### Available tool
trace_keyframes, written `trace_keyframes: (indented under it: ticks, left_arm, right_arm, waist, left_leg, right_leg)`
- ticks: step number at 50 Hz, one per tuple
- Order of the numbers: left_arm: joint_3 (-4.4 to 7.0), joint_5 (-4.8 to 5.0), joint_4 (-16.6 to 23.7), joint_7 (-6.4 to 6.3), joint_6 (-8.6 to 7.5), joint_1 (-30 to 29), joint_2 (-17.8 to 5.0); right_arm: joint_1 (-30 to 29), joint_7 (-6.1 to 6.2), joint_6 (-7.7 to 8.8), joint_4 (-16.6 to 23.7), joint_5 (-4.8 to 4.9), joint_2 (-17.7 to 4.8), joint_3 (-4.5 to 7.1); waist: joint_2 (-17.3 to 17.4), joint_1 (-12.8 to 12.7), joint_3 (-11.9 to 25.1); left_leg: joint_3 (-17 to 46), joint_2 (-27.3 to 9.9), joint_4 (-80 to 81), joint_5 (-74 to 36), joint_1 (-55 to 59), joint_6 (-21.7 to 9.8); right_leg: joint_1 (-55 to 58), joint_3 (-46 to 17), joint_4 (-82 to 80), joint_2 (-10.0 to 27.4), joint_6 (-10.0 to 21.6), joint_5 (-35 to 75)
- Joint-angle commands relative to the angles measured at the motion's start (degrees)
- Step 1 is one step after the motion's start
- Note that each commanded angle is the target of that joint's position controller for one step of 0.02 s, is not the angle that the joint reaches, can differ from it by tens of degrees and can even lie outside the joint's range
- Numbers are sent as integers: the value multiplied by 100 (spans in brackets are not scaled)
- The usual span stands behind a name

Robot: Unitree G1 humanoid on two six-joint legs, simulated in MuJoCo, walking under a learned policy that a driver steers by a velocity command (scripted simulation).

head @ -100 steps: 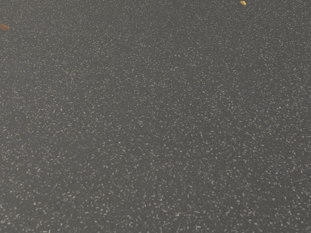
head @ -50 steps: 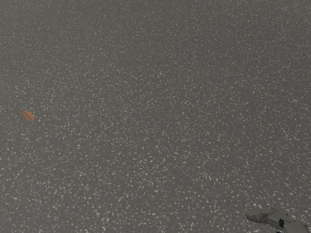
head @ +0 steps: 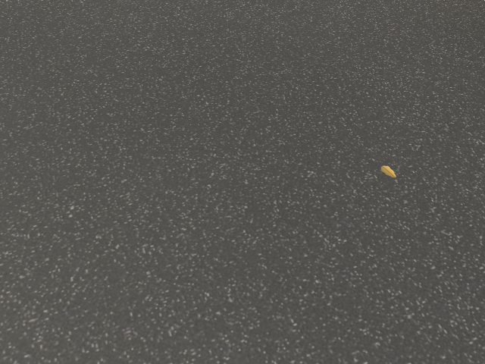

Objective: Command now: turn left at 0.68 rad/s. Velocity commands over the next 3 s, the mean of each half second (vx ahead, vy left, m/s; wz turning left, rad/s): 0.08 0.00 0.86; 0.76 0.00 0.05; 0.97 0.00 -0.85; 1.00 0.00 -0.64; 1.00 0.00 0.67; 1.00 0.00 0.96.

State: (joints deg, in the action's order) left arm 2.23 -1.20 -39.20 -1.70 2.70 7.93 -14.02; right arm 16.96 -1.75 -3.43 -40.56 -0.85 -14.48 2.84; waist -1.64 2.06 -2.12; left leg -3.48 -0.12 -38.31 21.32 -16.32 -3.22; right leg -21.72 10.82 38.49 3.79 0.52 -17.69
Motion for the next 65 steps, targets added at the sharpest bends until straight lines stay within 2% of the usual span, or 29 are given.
trace_keyframes:
  ticks: [1, 3, 6, 11, 18, 19, 21, 23, 24, 25, 26, 27, 29, 31, 34, 36, 40, 42, 44, 45, 46, 47, 48, 50, 52, 56, 61, 63, 65]
  left_arm:
    - [138, -35, 743, -46, 50, -509, -407]
    - [162, 32, 607, -6, 3, -352, -505]
    - [218, -105, 381, 56, -69, -60, -665]
    - [141, -23, 481, 62, -39, -292, -612]
    - [102, 38, 530, 37, -152, -430, -811]
    - [94, 20, 506, 55, -186, -334, -857]
    - [103, 32, 480, 80, -229, -195, -895]
    - [142, 141, 269, -12, -295, 630, -879]
    - [264, 118, 165, -110, -353, 1077, -1320]
    - [358, -31, 307, -125, -394, 1048, -1942]
    - [371, -149, 323, -91, -409, 515, -1872]
    - [278, -125, 372, -56, -434, 300, -1488]
    - [178, -60, 332, 30, -512, 261, -1180]
    - [152, -73, 165, 108, -642, 684, -1075]
    - [212, -10, -125, 204, -783, 1279, -1158]
    - [237, 69, -230, 236, -778, 1399, -1192]
    - [303, 3, -358, 253, -728, 1686, -1312]
    - [367, 22, -471, 256, -671, 1737, -1467]
    - [346, 85, -542, 259, -689, 1570, -1371]
    - [301, 149, -470, 291, -776, 1363, -1214]
    - [114, 290, -100, 302, -857, 1299, -470]
    - [150, 263, 4, 257, -796, 1064, -708]
    - [196, 185, -54, 273, -710, 845, -818]
    - [197, 84, -213, 427, -597, 923, -728]
    - [170, -38, -203, 536, -422, 802, -552]
    - [105, -34, 142, 665, -305, 14, -432]
    - [-59, -36, 545, 812, -319, -956, -389]
    - [-53, 11, 497, 775, -314, -826, -488]
    - [80, 49, 173, 663, -319, 475, -852]
  right_arm:
    - [679, 110, 99, 387, -92, -1747, 507]
    - [108, 195, 40, 438, 4, -1322, 417]
    - [-301, 179, 46, 581, 91, -1041, 367]
    - [196, 182, 57, 480, 85, -1219, 476]
    - [35, 120, 29, 588, 3, -1468, 572]
    - [33, 91, 31, 601, -7, -1488, 588]
    - [-337, -5, 28, 729, -78, -1461, 582]
    - [-1145, -39, 46, 935, -55, -1281, 522]
    - [-1042, 11, 109, 938, 5, -926, 436]
    - [-795, 59, 174, 1070, 73, -453, 277]
    - [-1102, 67, 227, 1109, -114, -1033, 355]
    - [-1175, -13, 243, 1099, -118, -1178, 400]
    - [-764, -212, 241, 871, -146, -1040, 349]
    - [-633, -307, 256, 787, -165, -865, 260]
    - [-1029, -269, 325, 844, -176, -816, 186]
    - [-1326, -275, 355, 887, -236, -895, 139]
    - [-2211, -317, 500, 1101, -70, -613, -56]
    - [-2045, -238, 560, 1074, -53, -684, -43]
    - [-742, -21, 691, 693, -82, -932, 78]
    - [419, 121, 770, 422, -213, -1291, 215]
    - [1388, 228, 776, 336, -379, -1986, 378]
    - [1145, 250, 754, 349, -299, -1918, 370]
    - [521, 248, 748, 386, -306, -1405, 222]
    - [105, 219, 765, 337, -223, -846, 76]
    - [167, 234, 830, 151, -112, -676, 20]
    - [314, 165, 1002, -155, -60, -520, -2]
    - [394, 243, 1067, -491, -74, -718, 24]
    - [630, 303, 1027, -561, -77, -1060, 90]
    - [410, 382, 835, -484, -149, -1515, 218]
  waist:
    - [1721, 265, -161]
    - [872, -147, -224]
    - [728, -242, 352]
    - [726, 47, 496]
    - [901, 115, 508]
    - [858, 112, 729]
    - [989, -58, 573]
    - [819, -816, 204]
    - [-99, -964, 262]
    - [-1259, -777, 608]
    - [-521, -516, 90]
    - [-361, -366, -28]
    - [-459, -216, 49]
    - [-493, -288, 22]
    - [-413, -449, -246]
    - [-534, -436, -274]
    - [-749, -795, -423]
    - [-769, -676, -430]
    - [-407, 68, 152]
    - [69, 716, 987]
    - [1602, 1026, 1987]
    - [1446, 843, 1849]
    - [914, 509, 1014]
    - [773, 150, 435]
    - [974, -9, -24]
    - [786, -176, -464]
    - [397, -263, -848]
    - [550, -398, -437]
    - [884, -1180, 428]
  left_leg:
    - [3813, -2155, 2447, -2622, 368, -1269]
    - [2769, -1452, 2228, -1854, 253, -1121]
    - [2266, -874, 1872, -2875, 787, -873]
    - [2728, -759, 1720, -2663, 1444, -861]
    - [3601, -577, 1588, -2452, 1033, -855]
    - [3755, -483, 1734, -1280, 886, -871]
    - [4116, -284, 2073, 1294, -14, -821]
    - [3801, 172, 1819, 1916, -1817, -362]
    - [2872, 743, 593, 2100, -2730, 40]
    - [1616, 1360, -1342, 1478, -3161, 215]
    - [1522, 689, -2041, 388, -3430, 253]
    - [1440, 398, -2324, -95, -3304, 262]
    - [1217, 329, -2751, -665, -2966, 342]
    - [1205, 298, -2885, -1019, -2832, 333]
    - [1385, 392, -2326, -1250, -3064, 355]
    - [775, 16, -1570, -1319, -3009, 464]
    - [189, -5, 194, -896, -1523, 570]
    - [105, 161, 760, -509, -689, 422]
    - [182, 265, 1312, -838, 1318, 222]
    - [730, -338, 1249, -448, 3044, 64]
    - [3194, -2259, 1896, 2313, 4622, -256]
    - [4622, -2604, 2524, 3084, 3712, -435]
    - [3796, -2368, 2376, 2477, 3021, -364]
    - [2334, -1832, 2631, 1062, 2093, -198]
    - [1495, -1601, 2899, 290, 1631, -114]
    - [261, -1465, 3225, -1318, 1429, -108]
    - [-1163, -1129, 3463, -3912, 1179, 118]
    - [-1302, -1210, 2717, -7112, 1719, 203]
    - [-1219, -1444, 810, -8832, 2016, 202]
  right_leg:
    - [-1765, -1012, 2073, -563, -297, -1940]
    - [-1704, -1426, 2457, -336, -240, -824]
    - [-1535, -1360, 2594, -431, -308, -183]
    - [-1776, -1512, 1794, -489, -401, -143]
    - [-973, -1716, 666, -778, -244, -329]
    - [-628, -1714, 501, -816, -210, -405]
    - [257, -1708, -64, -890, -129, -656]
    - [2286, -1618, -1415, -827, -5, -187]
    - [3231, -2305, -2163, 45, 114, -863]
    - [3291, -4698, -2991, 1840, 498, -2810]
    - [2309, -5089, -3106, 1916, 705, -3097]
    - [1955, -4565, -2967, 1705, 705, -2897]
    - [1682, -3416, -2975, 1032, 545, -2070]
    - [1448, -2995, -3077, 812, 587, -1823]
    - [1576, -2952, -3223, 822, 849, -1603]
    - [1735, -2868, -3330, 762, 990, -1306]
    - [1093, -2657, -3353, 636, 1045, -527]
    - [926, -2771, -3146, 750, 1119, -120]
    - [474, -2458, -1759, 537, 989, 1872]
    - [-439, -2031, -55, 56, 832, 1926]
    - [-2146, -1419, 2083, -594, 602, -657]
    - [-2615, -1606, 3070, -581, 681, -800]
    - [-2793, -1664, 3446, -240, 696, -334]
    - [-2505, -1517, 3203, 100, 552, 138]
    - [-2597, -1417, 3290, 265, 425, 302]
    - [-3094, -1285, 3242, 265, 380, 1074]
    - [-1930, -257, 1140, -21, 762, 1781]
    - [-1064, 203, 793, -544, 991, 1626]
    - [290, 144, 760, -924, 1190, 936]
